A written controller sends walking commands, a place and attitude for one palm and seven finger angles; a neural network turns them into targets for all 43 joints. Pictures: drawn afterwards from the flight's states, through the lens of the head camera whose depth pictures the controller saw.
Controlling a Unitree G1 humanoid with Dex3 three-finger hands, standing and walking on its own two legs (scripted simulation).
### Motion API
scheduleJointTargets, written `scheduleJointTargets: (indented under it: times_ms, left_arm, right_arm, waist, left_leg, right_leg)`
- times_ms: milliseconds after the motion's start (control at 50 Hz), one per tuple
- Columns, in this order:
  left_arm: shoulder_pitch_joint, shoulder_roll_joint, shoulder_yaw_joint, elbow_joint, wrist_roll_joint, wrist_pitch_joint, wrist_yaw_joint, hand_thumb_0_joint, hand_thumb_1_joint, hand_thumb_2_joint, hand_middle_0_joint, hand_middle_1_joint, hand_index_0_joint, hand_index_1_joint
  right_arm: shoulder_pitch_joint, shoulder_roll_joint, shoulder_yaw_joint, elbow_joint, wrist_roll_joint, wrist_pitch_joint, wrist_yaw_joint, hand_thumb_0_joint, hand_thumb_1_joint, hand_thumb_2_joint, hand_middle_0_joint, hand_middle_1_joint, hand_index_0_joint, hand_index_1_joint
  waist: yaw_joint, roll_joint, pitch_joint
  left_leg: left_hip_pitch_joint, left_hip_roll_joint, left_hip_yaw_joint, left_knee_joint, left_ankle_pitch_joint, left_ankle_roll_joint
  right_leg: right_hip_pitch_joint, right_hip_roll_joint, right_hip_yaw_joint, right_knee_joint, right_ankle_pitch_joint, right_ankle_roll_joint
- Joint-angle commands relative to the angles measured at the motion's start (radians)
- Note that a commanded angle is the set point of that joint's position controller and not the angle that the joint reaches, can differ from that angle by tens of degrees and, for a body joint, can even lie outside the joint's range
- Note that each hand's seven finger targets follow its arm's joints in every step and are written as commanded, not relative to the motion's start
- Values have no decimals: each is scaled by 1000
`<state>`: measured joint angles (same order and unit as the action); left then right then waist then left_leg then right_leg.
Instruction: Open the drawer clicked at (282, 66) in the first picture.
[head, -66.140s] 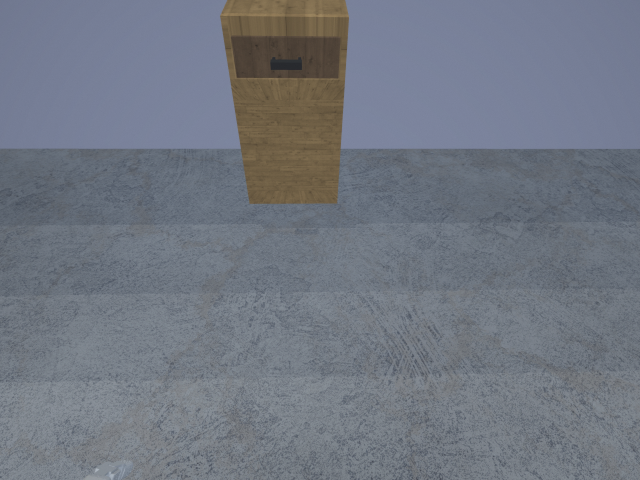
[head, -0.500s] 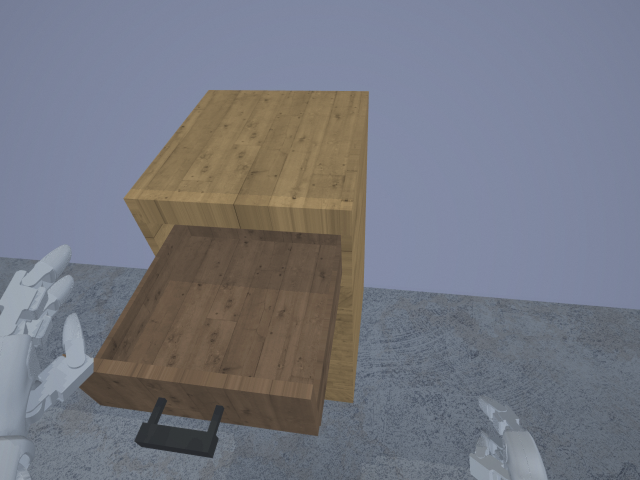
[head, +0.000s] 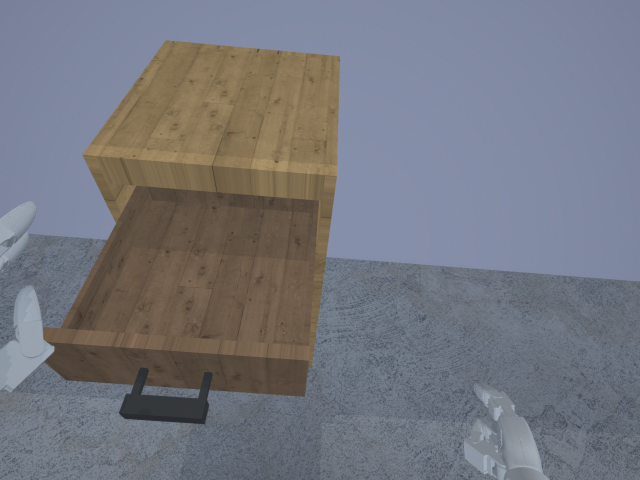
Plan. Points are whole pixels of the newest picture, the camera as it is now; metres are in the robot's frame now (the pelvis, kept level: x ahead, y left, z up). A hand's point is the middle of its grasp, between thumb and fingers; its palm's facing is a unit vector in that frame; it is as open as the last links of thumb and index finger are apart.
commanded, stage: step back with the hand held close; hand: left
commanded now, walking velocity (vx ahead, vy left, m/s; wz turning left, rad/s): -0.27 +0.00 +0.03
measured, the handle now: (170, 392) +0.25 +0.21 -0.08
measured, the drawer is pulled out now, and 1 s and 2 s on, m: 0.30 0.30 0.30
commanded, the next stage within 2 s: stop stepping back and stand still in 0.58 s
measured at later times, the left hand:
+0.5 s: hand out of the picture +0.08 +0.21 +0.16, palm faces +0.33 -0.83 -0.45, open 7.4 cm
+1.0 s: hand out of the picture -0.05 +0.19 +0.15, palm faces +0.36 -0.82 -0.45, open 7.4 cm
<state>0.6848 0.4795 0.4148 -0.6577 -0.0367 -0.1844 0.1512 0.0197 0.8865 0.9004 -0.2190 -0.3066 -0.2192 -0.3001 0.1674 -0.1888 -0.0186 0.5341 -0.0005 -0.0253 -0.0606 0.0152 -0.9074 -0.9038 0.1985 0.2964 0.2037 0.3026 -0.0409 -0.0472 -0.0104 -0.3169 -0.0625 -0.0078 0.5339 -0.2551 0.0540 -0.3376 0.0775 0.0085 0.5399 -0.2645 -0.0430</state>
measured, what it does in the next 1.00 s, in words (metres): walks backwards: right foot, then left foot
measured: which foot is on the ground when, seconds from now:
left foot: down 0.00-0.30, up 0.32-0.54, down 0.56-0.80, up 0.82-1.00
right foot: up 0.00-0.18, down 0.20-0.58, up 0.60-0.76, down 0.78-1.00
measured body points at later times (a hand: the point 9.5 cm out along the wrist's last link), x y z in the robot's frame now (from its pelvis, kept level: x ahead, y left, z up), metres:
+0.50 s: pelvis -0.11 -0.03 +0.01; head -0.10 -0.01 +0.46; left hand +0.06 +0.26 +0.18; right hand +0.04 -0.29 -0.08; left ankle -0.13 +0.10 -0.70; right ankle -0.09 -0.11 -0.73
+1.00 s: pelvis -0.22 -0.05 +0.01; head -0.22 -0.05 +0.46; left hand -0.07 +0.23 +0.17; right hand -0.08 -0.29 -0.09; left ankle -0.26 +0.07 -0.69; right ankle -0.20 -0.14 -0.73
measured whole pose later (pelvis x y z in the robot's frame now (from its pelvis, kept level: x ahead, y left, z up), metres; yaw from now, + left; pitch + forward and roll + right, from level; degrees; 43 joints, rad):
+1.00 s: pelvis -0.22 -0.05 +0.01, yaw +1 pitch +2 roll +2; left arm 0.68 0.34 0.33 -0.51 -0.04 -0.18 0.15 0.02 0.89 0.90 -0.22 -0.31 -0.22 -0.30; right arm 0.24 -0.19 0.00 0.65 0.01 -0.05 -0.05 0.01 -0.90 -0.90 0.20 0.30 0.21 0.30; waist -0.02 -0.03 -0.03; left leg -0.39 -0.01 0.03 0.85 -0.37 0.00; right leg -0.28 0.00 -0.06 0.44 -0.20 -0.05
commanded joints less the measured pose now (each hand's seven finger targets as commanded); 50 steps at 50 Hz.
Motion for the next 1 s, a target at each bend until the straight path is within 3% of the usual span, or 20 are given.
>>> scheduleJointTargets:
  times_ms: [0, 60, 220, 260, 300, 320, 340, 400, 460, 500, 540, 560, 600, 680, 740, 760, 800, 860, 920, 980]
  left_arm:
    - [33, 31, 68, -124, 5, -34, 39, 0, 900, 900, -200, -300, -200, -300]
    - [0, 8, 26, -133, -5, -22, 45, 0, 900, 900, -200, -300, -200, -300]
    - [-97, 42, 34, -199, -18, -37, 41, 0, 900, 900, -200, -300, -200, -300]
    - [-26, 59, 58, -172, -28, -39, 40, 0, 900, 900, -200, -300, -200, -300]
    - [-11, 77, 75, -136, -41, -48, 26, 0, 900, 900, -200, -300, -200, -300]
    - [2, 74, 77, -99, -41, -53, 21, 0, 900, 900, -200, -300, -200, -300]
    - [-1, 60, 81, -87, -35, -54, 17, 0, 900, 900, -200, -300, -200, -300]
    - [-12, 59, 71, -31, -15, -68, 20, 0, 900, 900, -200, -300, -200, -300]
    - [-75, 65, 46, -79, -3, -78, 30, 0, 900, 900, -200, -300, -200, -300]
    - [-66, 69, 40, -140, -10, -85, 35, 0, 900, 900, -200, -300, -200, -300]
    - [-67, 106, 61, -217, 2, -97, 32, 0, 900, 900, -200, -300, -200, -300]
    - [-41, 103, 64, -265, -10, -107, 24, 0, 900, 900, -200, -300, -200, -300]
    - [3, 110, 100, -281, -14, -104, 14, 0, 900, 900, -200, -300, -200, -300]
    - [2, 55, 89, -267, -24, -92, 18, 0, 900, 900, -200, -300, -200, -300]
    - [50, 47, 108, -145, -25, -61, 17, 0, 900, 900, -200, -300, -200, -300]
    - [21, 52, 98, -123, -24, -63, 12, 0, 900, 900, -200, -300, -200, -300]
    - [-39, 77, 103, -62, -27, -45, 14, 0, 900, 900, -200, -300, -200, -300]
    - [-20, 33, 57, -6, -21, -39, 11, 0, 900, 900, -200, -300, -200, -300]
    - [-67, 39, 30, -45, -2, -59, 17, 0, 900, 900, -200, -300, -200, -300]
    - [-105, 55, 22, -119, 19, -74, 31, 0, 900, 900, -200, -300, -200, -300]
  right_arm:
    - [-44, -132, -42, -118, -37, -81, -12, 0, -900, -900, 200, 300, 200, 300]
    - [-16, -143, -39, -94, -38, -94, -15, 0, -900, -900, 200, 300, 200, 300]
    - [-61, -156, -22, -69, -21, -134, -24, 0, -900, -900, 200, 300, 200, 300]
    - [-60, -146, -31, -81, -15, -125, -24, 0, -900, -900, 200, 300, 200, 300]
    - [-77, -127, -38, -85, 23, -104, -3, 0, -900, -900, 200, 300, 200, 300]
    - [-106, -124, -47, -81, 25, -96, 2, 0, -900, -900, 200, 300, 200, 300]
    - [-110, -123, -48, -83, 19, -94, 4, 0, -900, -900, 200, 300, 200, 300]
    - [-127, -82, -16, -78, 16, -64, -9, 0, -900, -900, 200, 300, 200, 300]
    - [-111, -107, -8, -73, 12, -65, -26, 0, -900, -900, 200, 300, 200, 300]
    - [-77, -129, -23, -68, 9, -64, -26, 0, -900, -900, 200, 300, 200, 300]
    - [-69, -148, -60, -78, 10, -81, -14, 0, -900, -900, 200, 300, 200, 300]
    - [-43, -148, -61, -88, 12, -100, 4, 0, -900, -900, 200, 300, 200, 300]
    - [-60, -131, -56, -88, -12, -130, 12, 0, -900, -900, 200, 300, 200, 300]
    - [-40, -132, -58, -47, -8, -148, 22, 0, -900, -900, 200, 300, 200, 300]
    - [-52, -141, -43, -61, 12, -127, 25, 0, -900, -900, 200, 300, 200, 300]
    - [-59, -132, -34, -67, 19, -118, 27, 0, -900, -900, 200, 300, 200, 300]
    - [-56, -120, -39, -87, 36, -101, 21, 0, -900, -900, 200, 300, 200, 300]
    - [-67, -115, -38, -55, 21, -78, 17, 0, -900, -900, 200, 300, 200, 300]
    - [-95, -110, -18, -63, 8, -78, 4, 0, -900, -900, 200, 300, 200, 300]
    - [-88, -115, -24, -69, 2, -113, -10, 0, -900, -900, 200, 300, 200, 300]
  waist:
    - [22, 234, -65]
    - [18, 162, -88]
    - [30, 180, -168]
    - [27, 55, -171]
    - [22, -109, -123]
    - [39, -118, -88]
    - [31, -100, -95]
    - [22, -70, -37]
    - [22, -13, -3]
    - [13, 76, -56]
    - [32, 233, -151]
    - [40, 245, -214]
    - [44, 340, -194]
    - [33, 274, -161]
    - [40, 187, -117]
    - [35, 88, -85]
    - [21, -200, -45]
    - [0, -118, -17]
    - [4, -76, -4]
    - [29, -106, -21]
  left_leg:
    - [-186, 316, -234, -226, 336, 61]
    - [-58, 297, -212, -173, 409, 55]
    - [31, 243, -195, -110, 257, 19]
    - [-29, 158, -138, 21, 40, -19]
    - [-39, 33, -30, 323, -123, -65]
    - [-115, 26, -51, 486, -189, -72]
    - [-164, 31, -76, 550, -216, -79]
    - [-157, 78, -35, 394, -189, -78]
    - [-99, 70, 8, 27, -139, -61]
    - [5, 92, 10, -221, 103, -46]
    - [137, 316, -174, -149, 546, 26]
    - [200, 346, -154, -111, 683, 44]
    - [29, 379, -199, -188, 551, 83]
    - [128, 334, -117, -100, 628, 58]
    - [-13, 244, -34, -59, 122, 4]
    - [-54, 181, -10, -1, -65, -20]
    - [-153, 48, 33, 327, -228, -64]
    - [-163, 70, -45, 536, -108, -64]
    - [-103, 69, 17, 344, -93, -51]
    - [7, 60, 58, 62, -164, -10]
  right_leg:
    - [150, -45, 28, 207, -182, 32]
    - [91, -46, 4, 123, -153, 42]
    - [149, -70, 2, -116, -26, 39]
    - [109, -161, 97, -174, 80, -15]
    - [-26, -397, 323, -313, 46, -117]
    - [-26, -438, 328, -312, 81, -155]
    - [-9, -435, 329, -289, 171, -179]
    - [34, -335, 149, -218, 349, -117]
    - [93, -267, 103, -175, 385, -64]
    - [154, -193, 51, -86, 369, 7]
    - [45, -108, 5, 67, 161, 62]
    - [2, -96, 4, 135, -5, 65]
    - [14, -79, -2, 284, -229, 58]
    - [-11, -74, -6, 161, -140, 61]
    - [172, -81, -48, -128, 32, 72]
    - [193, -116, -24, -230, 77, 68]
    - [47, -368, 353, -373, -215, -45]
    - [-9, -372, 293, -339, -199, -72]
    - [-18, -327, 182, -360, -243, -68]
    - [36, -327, 189, -368, -276, -67]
